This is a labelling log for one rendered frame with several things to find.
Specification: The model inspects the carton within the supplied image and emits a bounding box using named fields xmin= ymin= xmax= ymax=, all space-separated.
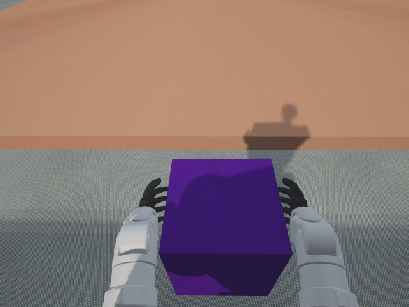
xmin=159 ymin=159 xmax=293 ymax=296

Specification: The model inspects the robot left hand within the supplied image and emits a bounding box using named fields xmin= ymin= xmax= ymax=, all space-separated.
xmin=138 ymin=178 xmax=168 ymax=223

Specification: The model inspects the right robot forearm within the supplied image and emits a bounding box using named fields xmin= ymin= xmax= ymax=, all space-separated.
xmin=290 ymin=207 xmax=359 ymax=307

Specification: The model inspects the robot right hand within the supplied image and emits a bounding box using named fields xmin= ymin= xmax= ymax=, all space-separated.
xmin=278 ymin=178 xmax=308 ymax=225

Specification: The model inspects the left robot forearm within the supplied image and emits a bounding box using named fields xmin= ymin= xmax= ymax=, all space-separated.
xmin=102 ymin=206 xmax=159 ymax=307

